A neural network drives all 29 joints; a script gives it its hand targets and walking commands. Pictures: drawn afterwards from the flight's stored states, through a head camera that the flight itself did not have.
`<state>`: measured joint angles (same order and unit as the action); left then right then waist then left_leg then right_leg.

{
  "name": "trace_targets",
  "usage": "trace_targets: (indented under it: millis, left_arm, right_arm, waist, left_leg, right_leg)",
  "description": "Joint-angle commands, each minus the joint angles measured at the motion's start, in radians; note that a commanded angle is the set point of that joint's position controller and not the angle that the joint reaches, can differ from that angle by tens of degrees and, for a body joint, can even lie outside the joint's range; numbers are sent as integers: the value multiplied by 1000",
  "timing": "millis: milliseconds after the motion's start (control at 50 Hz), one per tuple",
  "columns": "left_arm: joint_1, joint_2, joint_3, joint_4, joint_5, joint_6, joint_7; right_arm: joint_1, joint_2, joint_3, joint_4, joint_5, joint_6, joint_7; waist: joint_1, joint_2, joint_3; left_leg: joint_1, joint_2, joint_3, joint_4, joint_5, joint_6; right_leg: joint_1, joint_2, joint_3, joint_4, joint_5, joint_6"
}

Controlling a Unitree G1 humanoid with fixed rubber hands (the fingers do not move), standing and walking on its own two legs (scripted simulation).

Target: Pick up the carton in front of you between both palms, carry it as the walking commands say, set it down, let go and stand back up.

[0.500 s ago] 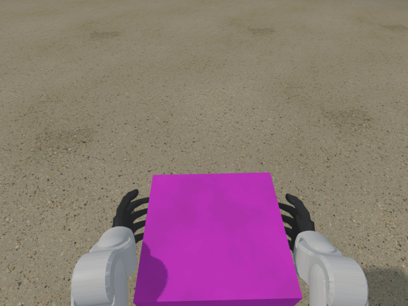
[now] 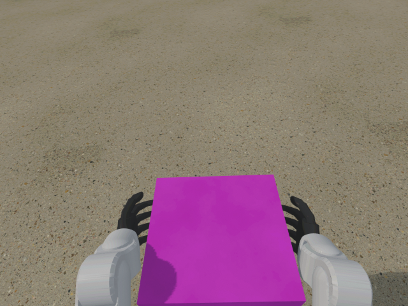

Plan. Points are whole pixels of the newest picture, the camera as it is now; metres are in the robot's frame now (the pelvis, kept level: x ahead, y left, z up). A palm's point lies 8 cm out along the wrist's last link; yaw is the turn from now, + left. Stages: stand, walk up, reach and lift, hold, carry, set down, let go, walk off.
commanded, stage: carry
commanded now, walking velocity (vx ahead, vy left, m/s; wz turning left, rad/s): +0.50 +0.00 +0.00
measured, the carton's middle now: (217, 259) +0.23 +0.00 +0.00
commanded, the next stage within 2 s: none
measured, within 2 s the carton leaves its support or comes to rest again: neither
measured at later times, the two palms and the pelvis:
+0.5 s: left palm (152, 113) +0.59 +0.17 +0.08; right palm (265, 116) +0.56 -0.13 +0.08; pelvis +0.34 +0.04 +0.00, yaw -4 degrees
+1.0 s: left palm (178, 61) +0.87 +0.13 +0.09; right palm (265, 64) +0.86 -0.17 +0.07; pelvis +0.62 -0.01 +0.00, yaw -1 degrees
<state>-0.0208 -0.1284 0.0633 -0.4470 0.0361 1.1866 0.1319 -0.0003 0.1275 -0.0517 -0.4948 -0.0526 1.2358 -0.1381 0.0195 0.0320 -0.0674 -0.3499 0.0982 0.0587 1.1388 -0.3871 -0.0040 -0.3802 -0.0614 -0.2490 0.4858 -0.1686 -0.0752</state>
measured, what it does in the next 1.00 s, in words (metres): walks ahead: left foot, then right foot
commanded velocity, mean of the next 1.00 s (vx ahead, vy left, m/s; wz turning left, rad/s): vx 0.30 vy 0.00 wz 0.00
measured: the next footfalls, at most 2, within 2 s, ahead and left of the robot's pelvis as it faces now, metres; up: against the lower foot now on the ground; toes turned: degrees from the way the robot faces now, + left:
left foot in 0.38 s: +0.45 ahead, +0.12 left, +0.00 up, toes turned +9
right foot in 0.86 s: +0.74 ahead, -0.09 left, +0.00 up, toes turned +4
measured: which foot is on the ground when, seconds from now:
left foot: up 0.00-0.36, down 0.38-0.86, up 0.88-1.00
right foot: down 0.00-0.42, up 0.44-0.84, down 0.86-1.00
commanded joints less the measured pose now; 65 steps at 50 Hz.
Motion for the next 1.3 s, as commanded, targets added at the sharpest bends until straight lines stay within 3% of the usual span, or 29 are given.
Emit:
trace_targets:
  millis: [0, 40, 140, 280, 340, 360, 380, 400, 420, 460, 480, 520, 600, 720, 780, 820, 840, 860, 880, 900, 940, 980, 1020, 1060, 1100, 1120, 1160, 1220, 1280]
  left_arm:
    - [-360, -887, -649, -124, -286, -27, -148]
    - [-332, -887, -656, -120, -284, -43, -160]
    - [-296, -811, -654, -142, -278, -50, -159]
    - [-279, -668, -611, -172, -253, -1, -104]
    - [-294, -632, -606, -182, -252, 24, -85]
    - [-300, -623, -608, -188, -254, 31, -81]
    - [-318, -615, -611, -191, -255, 37, -78]
    - [-324, -626, -623, -219, -263, 42, -79]
    - [-339, -654, -635, -206, -272, 43, -85]
    - [-354, -767, -656, -185, -280, 27, -108]
    - [-360, -811, -664, -169, -280, 17, -118]
    - [-350, -861, -671, -148, -265, -3, -129]
    - [-313, -864, -671, -131, -235, -25, -124]
    - [-312, -775, -663, -179, -246, -3, -96]
    - [-321, -725, -656, -193, -264, 18, -91]
    - [-312, -703, -645, -183, -267, 28, -91]
    - [-313, -691, -634, -179, -264, 33, -91]
    - [-321, -674, -623, -178, -260, 38, -92]
    - [-301, -675, -605, -147, -263, 40, -92]
    - [-264, -696, -600, -135, -272, 34, -99]
    - [-292, -790, -615, -147, -275, 17, -119]
    - [-322, -864, -624, -141, -276, -2, -138]
    - [-315, -882, -631, -144, -277, -18, -151]
    - [-314, -871, -643, -155, -277, -27, -156]
    - [-323, -847, -651, -165, -275, -27, -154]
    - [-345, -829, -650, -174, -272, -21, -152]
    - [-356, -789, -643, -159, -271, -1, -142]
    - [-321, -721, -619, -114, -250, 27, -120]
    - [-322, -704, -605, -82, -239, 41, -108]
  right_arm:
    - [-417, 884, 679, -117, 271, -73, 126]
    - [-382, 893, 682, -105, 252, -94, 126]
    - [-350, 837, 677, -127, 236, -101, 112]
    - [-357, 688, 647, -177, 264, -46, 84]
    - [-347, 647, 619, -166, 269, -26, 76]
    - [-331, 637, 604, -149, 267, -23, 74]
    - [-325, 626, 592, -144, 260, -21, 73]
    - [-347, 629, 591, -137, 269, -24, 76]
    - [-331, 675, 592, -130, 284, -25, 84]
    - [-375, 771, 622, -154, 297, -39, 106]
    - [-403, 813, 636, -158, 301, -49, 118]
    - [-415, 850, 655, -155, 305, -67, 135]
    - [-386, 824, 660, -149, 305, -80, 152]
    - [-346, 720, 617, -164, 284, -60, 126]
    - [-324, 684, 593, -162, 262, -43, 106]
    - [-337, 667, 592, -165, 255, -31, 97]
    - [-343, 653, 592, -165, 255, -25, 93]
    - [-359, 644, 598, -171, 259, -17, 89]
    - [-346, 658, 611, -174, 266, -8, 87]
    - [-333, 673, 620, -178, 270, -7, 91]
    - [-403, 771, 665, -191, 290, -21, 110]
    - [-438, 848, 692, -183, 308, -40, 124]
    - [-420, 877, 698, -171, 297, -60, 130]
    - [-396, 874, 694, -166, 281, -71, 131]
    - [-390, 847, 684, -175, 275, -69, 130]
    - [-404, 833, 678, -176, 272, -66, 127]
    - [-422, 784, 656, -154, 265, -48, 121]
    - [-367, 718, 613, -95, 253, -23, 111]
    - [-363, 698, 591, -64, 246, -9, 104]
  waist:
    - [-10, -125, -282]
    - [-10, -156, -264]
    - [-8, -156, -166]
    - [-3, -177, -29]
    - [-23, -178, -105]
    - [-41, -122, -174]
    - [-56, 10, -234]
    - [-49, 291, -333]
    - [-40, 273, -295]
    - [-40, 73, -298]
    - [-34, 17, -280]
    - [-28, 57, -278]
    - [-32, 95, -207]
    - [-30, 128, -114]
    - [-31, 150, -109]
    - [-10, 103, -140]
    - [-6, 64, -169]
    - [-2, -90, -267]
    - [5, -232, -376]
    - [-2, -233, -398]
    - [-12, -173, -366]
    - [-17, -174, -329]
    - [-13, -168, -356]
    - [-20, -139, -360]
    - [-21, -114, -330]
    - [-19, -73, -284]
    - [-15, -6, -216]
    - [-16, -4, -234]
    - [-16, 1, -244]
  left_leg:
    - [-233, 47, -34, -12, 123, 16]
    - [-240, 38, 0, -98, 168, 4]
    - [-325, 30, 64, -351, 275, -20]
    - [-249, -10, 133, -612, 373, 17]
    - [17, -80, 214, -661, 314, 42]
    - [224, -120, 242, -684, 256, 41]
    - [415, 46, -9, -757, 98, 64]
    - [640, 313, -490, -874, -15, 216]
    - [592, 336, -581, -954, 209, 233]
    - [508, 289, -339, -879, 438, 190]
    - [435, 266, -248, -891, 462, 159]
    - [371, 224, -148, -939, 354, 121]
    - [379, 193, -48, -1004, 325, 127]
    - [401, 129, 118, -911, 801, 102]
    - [395, 119, 155, -834, 825, 65]
    - [335, 84, 200, -669, 823, 16]
    - [267, 57, 193, -573, 725, -18]
    - [125, 28, 157, -381, 354, -50]
    - [-38, -65, 78, -207, -143, -62]
    - [-32, -62, -2, -151, -216, -49]
    - [-7, -12, -54, -272, -208, -11]
    - [72, -25, -17, -486, -167, -7]
    - [109, -45, 19, -566, -84, -7]
    - [168, -32, 46, -686, 96, -9]
    - [249, 9, 42, -765, 263, -14]
    - [202, 61, -9, -777, 282, -15]
    - [173, 85, -13, -716, 396, -7]
    - [170, 80, -12, -689, 562, -1]
    - [183, 77, -5, -662, 668, -5]
  right_leg:
    - [415, -263, 334, -273, 137, -28]
    - [408, -241, 274, -311, 93, -31]
    - [451, -214, 188, -352, 143, -56]
    - [473, -196, 99, -331, 317, -33]
    - [448, -169, 23, -105, 556, 11]
    - [370, -118, -14, 93, 560, 35]
    - [182, -77, 3, 327, 325, 75]
    - [-128, 54, 61, 659, -74, 120]
    - [-227, 58, 195, 807, -293, 98]
    - [-248, -40, 259, 843, -220, 53]
    - [-222, -67, 257, 770, -159, 47]
    - [-178, -72, 228, 661, -84, 50]
    - [-246, -67, 165, 458, 0, 81]
    - [-195, 2, 54, 126, 116, 95]
    - [-67, 31, 25, 16, 230, 87]
    - [154, 64, -9, -133, 353, 87]
    - [296, 23, 22, -169, 461, 93]
    - [513, -192, 208, -42, 910, 40]
    - [701, -357, 417, -24, 1101, -109]
    - [624, -365, 446, -103, 945, -142]
    - [498, -311, 351, -173, 681, -100]
    - [405, -242, 258, -198, 509, -52]
    - [404, -224, 227, -199, 399, -53]
    - [368, -199, 178, -168, 342, -40]
    - [272, -164, 149, -144, 179, -3]
    - [260, -138, 123, -123, 120, 20]
    - [234, -116, 144, -88, 256, 42]
    - [272, -120, 150, 3, 452, 43]
    - [265, -113, 143, 35, 504, 48]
